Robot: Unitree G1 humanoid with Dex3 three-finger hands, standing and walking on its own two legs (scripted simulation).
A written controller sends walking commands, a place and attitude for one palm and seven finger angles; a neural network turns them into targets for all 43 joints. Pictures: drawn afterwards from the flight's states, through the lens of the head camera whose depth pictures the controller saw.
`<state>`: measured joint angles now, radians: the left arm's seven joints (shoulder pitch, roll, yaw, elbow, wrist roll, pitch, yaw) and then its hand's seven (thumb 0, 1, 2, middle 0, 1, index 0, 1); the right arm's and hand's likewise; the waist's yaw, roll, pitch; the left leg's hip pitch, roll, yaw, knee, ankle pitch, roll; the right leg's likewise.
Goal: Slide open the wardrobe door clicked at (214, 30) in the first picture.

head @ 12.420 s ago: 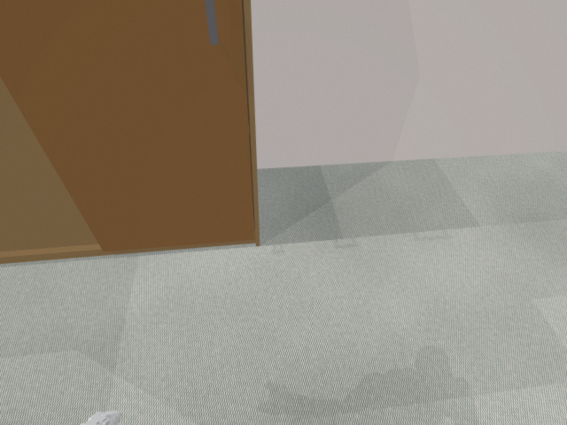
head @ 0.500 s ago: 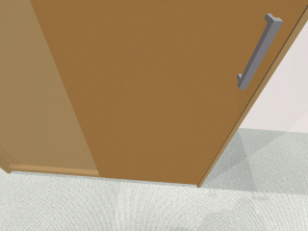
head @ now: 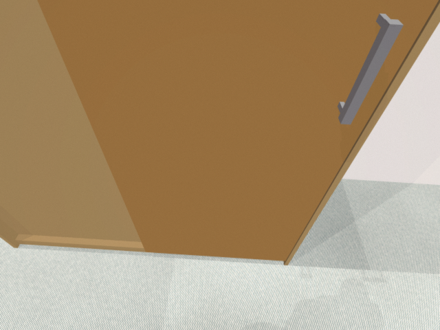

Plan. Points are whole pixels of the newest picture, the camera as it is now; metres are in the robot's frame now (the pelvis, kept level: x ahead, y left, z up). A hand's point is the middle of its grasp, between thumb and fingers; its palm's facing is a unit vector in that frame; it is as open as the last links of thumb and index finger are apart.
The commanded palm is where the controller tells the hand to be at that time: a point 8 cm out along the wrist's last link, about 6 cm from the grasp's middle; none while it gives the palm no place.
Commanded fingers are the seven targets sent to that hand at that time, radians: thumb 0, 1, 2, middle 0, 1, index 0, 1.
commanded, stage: shuffle to correct the standing spot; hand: right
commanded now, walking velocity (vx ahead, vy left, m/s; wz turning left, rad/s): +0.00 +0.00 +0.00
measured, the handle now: (362, 73) +0.51 -0.22 +0.23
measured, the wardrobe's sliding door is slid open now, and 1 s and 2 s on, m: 0.00 0.00 0.00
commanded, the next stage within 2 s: come to a stop and stand still in 0.32 s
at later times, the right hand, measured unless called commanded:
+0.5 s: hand out of the picture -0.04 -0.24 -0.19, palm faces +0.10 +0.98 -0.19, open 7.3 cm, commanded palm none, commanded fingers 0.00 -0.90 -0.90 0.20 0.30 0.20 0.30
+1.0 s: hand out of the picture +0.11 -0.23 -0.18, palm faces -0.04 +0.97 -0.23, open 7.3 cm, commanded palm none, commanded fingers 0.00 -0.90 -0.90 0.20 0.30 0.20 0.30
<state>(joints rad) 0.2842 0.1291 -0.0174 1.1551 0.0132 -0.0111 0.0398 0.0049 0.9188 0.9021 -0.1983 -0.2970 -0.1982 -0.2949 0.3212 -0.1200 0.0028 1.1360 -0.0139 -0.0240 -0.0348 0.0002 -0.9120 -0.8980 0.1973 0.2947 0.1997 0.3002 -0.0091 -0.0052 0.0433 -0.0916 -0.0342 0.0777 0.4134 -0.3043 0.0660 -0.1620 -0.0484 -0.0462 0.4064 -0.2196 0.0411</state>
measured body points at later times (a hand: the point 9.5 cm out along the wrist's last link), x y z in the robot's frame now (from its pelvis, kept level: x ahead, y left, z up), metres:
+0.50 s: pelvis +0.03 -0.07 -0.02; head +0.05 -0.08 +0.43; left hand +0.07 +0.16 -0.16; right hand -0.04 -0.29 -0.18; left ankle -0.05 +0.06 -0.73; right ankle +0.06 -0.17 -0.74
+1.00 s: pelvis +0.03 -0.05 -0.02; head +0.05 -0.04 +0.43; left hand +0.01 +0.18 -0.17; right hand +0.11 -0.28 -0.16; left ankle +0.00 +0.08 -0.74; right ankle +0.06 -0.17 -0.74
